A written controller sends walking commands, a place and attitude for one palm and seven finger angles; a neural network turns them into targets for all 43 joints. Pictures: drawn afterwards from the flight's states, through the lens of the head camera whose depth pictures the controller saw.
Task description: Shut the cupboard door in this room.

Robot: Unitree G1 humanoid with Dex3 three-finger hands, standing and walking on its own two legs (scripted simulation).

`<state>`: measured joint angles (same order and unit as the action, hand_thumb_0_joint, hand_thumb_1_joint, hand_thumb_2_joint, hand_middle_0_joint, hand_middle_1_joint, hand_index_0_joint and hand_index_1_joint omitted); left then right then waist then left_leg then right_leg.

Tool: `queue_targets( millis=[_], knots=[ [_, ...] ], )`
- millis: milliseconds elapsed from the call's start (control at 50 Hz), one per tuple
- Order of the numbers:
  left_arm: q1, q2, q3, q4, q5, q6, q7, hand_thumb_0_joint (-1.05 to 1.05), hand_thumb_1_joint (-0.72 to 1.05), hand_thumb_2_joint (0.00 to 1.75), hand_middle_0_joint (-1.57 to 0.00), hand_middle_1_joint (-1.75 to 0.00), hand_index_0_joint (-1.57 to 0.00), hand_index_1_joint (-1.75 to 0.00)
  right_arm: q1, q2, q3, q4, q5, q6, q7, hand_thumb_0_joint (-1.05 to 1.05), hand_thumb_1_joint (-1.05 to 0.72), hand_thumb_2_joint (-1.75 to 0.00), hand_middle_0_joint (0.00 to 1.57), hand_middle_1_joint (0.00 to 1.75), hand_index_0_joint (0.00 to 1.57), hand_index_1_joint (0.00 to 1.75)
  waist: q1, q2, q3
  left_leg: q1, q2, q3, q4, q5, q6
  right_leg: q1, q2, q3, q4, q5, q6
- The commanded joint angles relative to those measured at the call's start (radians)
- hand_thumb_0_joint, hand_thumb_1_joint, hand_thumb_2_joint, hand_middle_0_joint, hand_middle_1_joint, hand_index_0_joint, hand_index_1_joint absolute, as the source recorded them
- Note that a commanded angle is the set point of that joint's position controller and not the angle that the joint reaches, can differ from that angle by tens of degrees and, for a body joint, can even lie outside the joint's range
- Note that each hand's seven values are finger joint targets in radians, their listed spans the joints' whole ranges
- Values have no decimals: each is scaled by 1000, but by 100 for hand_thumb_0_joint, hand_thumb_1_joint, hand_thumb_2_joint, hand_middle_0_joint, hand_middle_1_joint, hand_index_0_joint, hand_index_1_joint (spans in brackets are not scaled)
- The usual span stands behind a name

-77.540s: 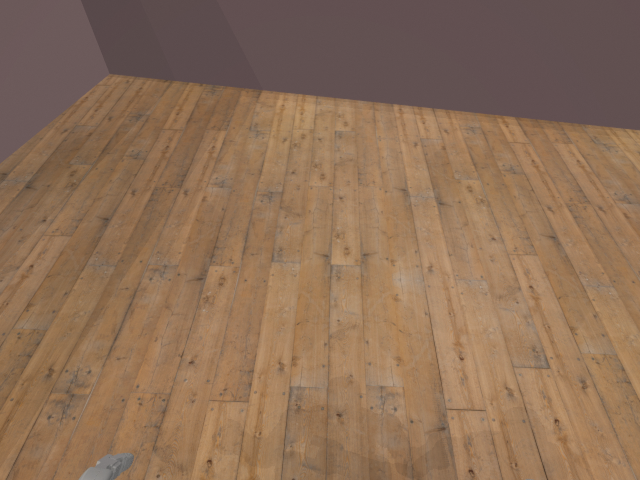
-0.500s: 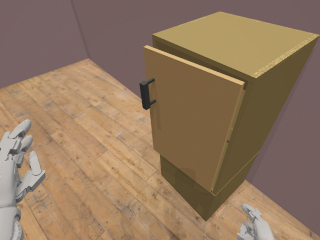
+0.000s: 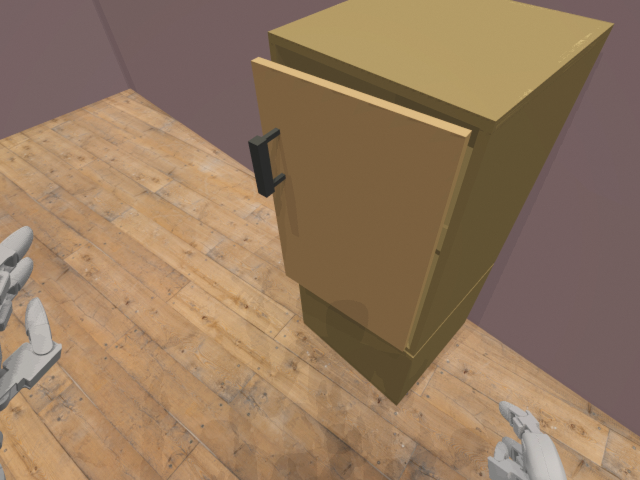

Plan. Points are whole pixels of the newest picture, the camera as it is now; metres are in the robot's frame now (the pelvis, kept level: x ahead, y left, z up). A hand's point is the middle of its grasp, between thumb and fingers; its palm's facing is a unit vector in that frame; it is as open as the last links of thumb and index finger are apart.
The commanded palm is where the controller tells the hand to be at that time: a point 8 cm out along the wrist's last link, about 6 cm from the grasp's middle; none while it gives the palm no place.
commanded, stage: step back with the hand held close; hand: left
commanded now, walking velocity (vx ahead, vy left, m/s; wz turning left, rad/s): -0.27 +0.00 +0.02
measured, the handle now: (270, 162) +0.64 +0.14 +0.03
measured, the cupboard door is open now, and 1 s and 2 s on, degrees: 6 6 6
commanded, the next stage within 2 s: stop stepping back and stand still in 0.94 s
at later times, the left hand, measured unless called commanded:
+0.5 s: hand out of the picture +0.11 +0.27 +0.16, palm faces +0.52 -0.73 -0.45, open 7.4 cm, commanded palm +0.04 +0.30 +0.18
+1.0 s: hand out of the picture +0.02 +0.24 +0.16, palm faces +0.48 -0.75 -0.46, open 7.4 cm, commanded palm -0.04 +0.27 +0.18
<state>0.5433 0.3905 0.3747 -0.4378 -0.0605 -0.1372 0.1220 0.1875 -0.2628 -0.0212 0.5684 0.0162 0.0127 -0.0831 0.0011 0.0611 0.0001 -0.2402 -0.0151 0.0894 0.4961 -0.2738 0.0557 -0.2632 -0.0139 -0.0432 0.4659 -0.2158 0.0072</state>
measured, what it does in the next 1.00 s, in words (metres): walks backwards: right foot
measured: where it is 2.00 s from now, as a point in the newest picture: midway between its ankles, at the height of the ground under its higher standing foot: outside the picture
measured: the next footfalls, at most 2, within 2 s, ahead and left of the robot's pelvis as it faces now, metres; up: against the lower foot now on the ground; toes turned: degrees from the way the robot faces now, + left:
right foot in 0.94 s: -0.29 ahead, -0.13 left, +0.00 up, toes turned -1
left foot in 1.38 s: -0.07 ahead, +0.09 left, +0.00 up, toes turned +1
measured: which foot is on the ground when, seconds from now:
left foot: down 0.00-1.00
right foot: down 0.00-0.70, up 0.72-0.92, down 0.94-1.00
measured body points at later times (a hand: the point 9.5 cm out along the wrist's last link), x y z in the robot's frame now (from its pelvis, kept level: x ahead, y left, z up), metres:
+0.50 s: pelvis -0.08 +0.00 -0.02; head -0.08 +0.01 +0.43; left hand +0.07 +0.31 +0.19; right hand +0.09 -0.23 -0.10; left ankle -0.01 +0.08 -0.74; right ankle +0.00 -0.13 -0.74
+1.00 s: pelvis -0.18 -0.03 -0.02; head -0.12 -0.01 +0.42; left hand -0.01 +0.28 +0.18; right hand +0.03 -0.24 -0.10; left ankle -0.01 +0.08 -0.74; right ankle -0.33 -0.14 -0.74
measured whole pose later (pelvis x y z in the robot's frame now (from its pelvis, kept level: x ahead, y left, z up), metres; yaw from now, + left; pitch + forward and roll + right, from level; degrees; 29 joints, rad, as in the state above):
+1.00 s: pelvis -0.18 -0.03 -0.02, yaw +0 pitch +6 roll -4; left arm 0.50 0.39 0.47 -0.54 -0.05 -0.29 0.16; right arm 0.10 -0.19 0.00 0.64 -0.02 -0.15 -0.06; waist 0.07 0.03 0.01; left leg -0.64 0.12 0.12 0.46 0.06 0.04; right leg -0.10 0.10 0.01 0.43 -0.48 -0.03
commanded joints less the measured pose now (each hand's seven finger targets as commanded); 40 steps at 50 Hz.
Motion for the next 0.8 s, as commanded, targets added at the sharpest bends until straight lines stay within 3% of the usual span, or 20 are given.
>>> queue_targets(
  millis=[0,80,220,240,260,300,340,400,440,500,540,560,600,620,640,680,700,740,760,780],
  knots=[
    [19,232,203,-231,-8,-64,36,0,90,90,-20,-30,-20,-30,-93,-98,-43,-189,5,-27,-10,0,-90,-90,20,30,20,30,7,-25,-215,-19,127,-133,-36,503,-39,170,-71,96,79,483,-27],
    [35,209,189,-206,-5,-63,38,0,90,90,-20,-30,-20,-30,-86,-102,-43,-190,5,-26,-13,0,-90,-90,20,30,20,30,4,-10,-160,-123,148,-157,-83,316,-19,155,-54,102,91,344,-15],
    [-63,190,178,-233,30,-94,45,0,90,90,-20,-30,-20,-30,-73,-119,-39,-193,3,-64,-19,0,-90,-90,20,30,20,30,-1,70,-46,-518,201,-232,-239,-346,54,289,2,88,203,111,10],
    [-83,217,203,-238,38,-101,47,0,90,90,-20,-30,-20,-30,-81,-124,-40,-190,-2,-70,-23,0,-90,-90,20,30,20,30,3,74,-43,-563,209,-249,-254,-391,63,318,11,85,222,105,14],
    [-103,188,176,-250,42,-105,45,0,90,90,-20,-30,-20,-30,-71,-116,-37,-190,1,-77,-21,0,-90,-90,20,30,20,30,-1,73,-43,-574,215,-248,-250,-414,66,320,12,79,242,92,15],
    [-131,194,190,-249,55,-116,47,0,90,90,-20,-30,-20,-30,-65,-122,-40,-188,-4,-90,-21,0,-90,-90,20,30,20,30,-1,80,-33,-639,236,-270,-264,-490,78,348,30,75,292,61,20],
    [-141,219,218,-266,62,-130,47,0,90,90,-20,-30,-20,-30,-62,-127,-44,-183,-7,-102,-20,0,-90,-90,20,30,20,30,1,84,-51,-645,230,-274,-243,-495,79,358,35,85,300,71,18],
    [-112,199,208,-275,49,-151,44,0,90,90,-20,-30,-20,-30,-55,-109,-40,-178,-5,-123,-13,0,-90,-90,20,30,20,30,-10,27,-56,-547,185,-255,-169,-413,58,261,21,130,248,124,-2],
    [-108,204,216,-270,48,-154,43,0,90,90,-20,-30,-20,-30,-38,-111,-44,-163,-9,-127,-9,0,-90,-90,20,30,20,30,-8,-32,-80,-502,141,-213,-89,-411,39,203,-16,200,172,48,-19],
    [-117,190,186,-268,43,-162,49,0,90,90,-20,-30,-20,-30,-36,-91,-40,-145,-16,-130,3,0,-90,-90,20,30,20,30,-19,-111,-32,-370,80,-176,70,-348,1,-38,-117,348,-29,-178,-74],
    [-116,217,198,-264,39,-163,60,0,90,90,-20,-30,-20,-30,-44,-90,-39,-127,-25,-127,9,0,-90,-90,20,30,20,30,-20,-121,-27,-262,67,-172,111,-261,-18,-161,-155,370,-98,-229,-97],
    [-102,202,180,-263,37,-165,62,0,90,90,-20,-30,-20,-30,-41,-73,-31,-125,-22,-124,12,0,-90,-90,20,30,20,30,-24,-142,-43,-229,66,-172,98,-218,-20,-172,-153,331,-92,-207,-90],
    [-84,222,200,-271,33,-173,68,0,90,90,-20,-30,-20,-30,-42,-80,-33,-126,-17,-122,9,0,-90,-90,20,30,20,30,-25,-105,-74,-229,79,-188,28,-209,-9,-142,-102,256,-49,-171,-60],
    [-78,228,210,-286,34,-179,70,0,90,90,-20,-30,-20,-30,-47,-87,-35,-132,-12,-123,6,0,-90,-90,20,30,20,30,-24,-58,-86,-271,101,-210,-30,-256,5,-93,-65,218,-1,-158,-41],
    [-58,240,235,-279,38,-185,72,0,90,90,-20,-30,-20,-30,-56,-99,-39,-134,-12,-126,-1,0,-90,-90,20,30,20,30,-19,23,-96,-365,145,-259,-118,-320,24,5,-20,172,92,-124,-23],
    [-45,218,251,-285,47,-190,67,0,90,90,-20,-30,-20,-30,-77,-108,-41,-148,-11,-136,-6,0,-90,-90,20,30,20,30,-2,187,-115,-617,292,-383,-312,-521,84,247,84,72,394,-28,16],
    [-59,235,270,-294,47,-191,64,0,90,90,-20,-30,-20,-30,-78,-104,-48,-143,-18,-142,-7,0,-90,-90,20,30,20,30,2,191,-128,-649,339,-410,-346,-502,100,286,101,62,483,-61,21],
    [-56,264,298,-313,43,-198,57,0,90,90,-20,-30,-20,-30,-73,-102,-61,-135,-20,-158,-3,0,-90,-90,20,30,20,30,1,131,-159,-560,355,-391,-310,-408,102,237,108,81,504,-124,18],
    [-22,226,269,-282,37,-195,51,0,90,90,-20,-30,-20,-30,-80,-99,-59,-133,-17,-163,0,0,-90,-90,20,30,20,30,2,111,-134,-537,350,-352,-295,-413,90,210,108,70,477,-170,15],
    [19,217,269,-249,32,-193,47,0,90,90,-20,-30,-20,-30,-80,-101,-63,-126,-13,-169,3,0,-90,-90,20,30,20,30,3,132,-118,-510,343,-315,-311,-430,72,189,115,39,446,-208,12]
  ],
)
